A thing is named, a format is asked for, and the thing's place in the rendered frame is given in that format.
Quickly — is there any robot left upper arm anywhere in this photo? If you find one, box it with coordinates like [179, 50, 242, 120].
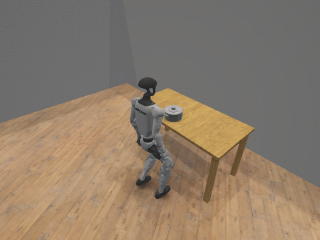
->
[129, 97, 141, 124]

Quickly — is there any lid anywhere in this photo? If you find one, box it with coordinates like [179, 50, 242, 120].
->
[164, 105, 183, 116]

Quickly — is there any left robot forearm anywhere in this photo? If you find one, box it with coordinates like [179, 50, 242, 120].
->
[130, 121, 141, 135]

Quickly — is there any right robot shin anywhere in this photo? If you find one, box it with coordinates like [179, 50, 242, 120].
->
[158, 168, 171, 193]

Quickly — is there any left robot shin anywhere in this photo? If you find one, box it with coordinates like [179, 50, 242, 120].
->
[140, 153, 157, 181]

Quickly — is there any right robot hand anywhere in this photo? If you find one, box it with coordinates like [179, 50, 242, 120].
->
[162, 157, 174, 173]

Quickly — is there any right robot forearm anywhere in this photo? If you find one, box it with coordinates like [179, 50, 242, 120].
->
[154, 133, 169, 160]

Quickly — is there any robot right upper arm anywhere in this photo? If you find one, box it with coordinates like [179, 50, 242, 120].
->
[151, 105, 165, 140]

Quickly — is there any table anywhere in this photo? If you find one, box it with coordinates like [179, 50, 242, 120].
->
[137, 88, 255, 203]

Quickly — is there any pot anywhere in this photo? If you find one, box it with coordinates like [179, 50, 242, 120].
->
[164, 113, 183, 122]

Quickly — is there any robot shin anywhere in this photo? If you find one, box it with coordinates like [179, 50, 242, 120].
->
[158, 168, 171, 193]
[140, 153, 157, 181]

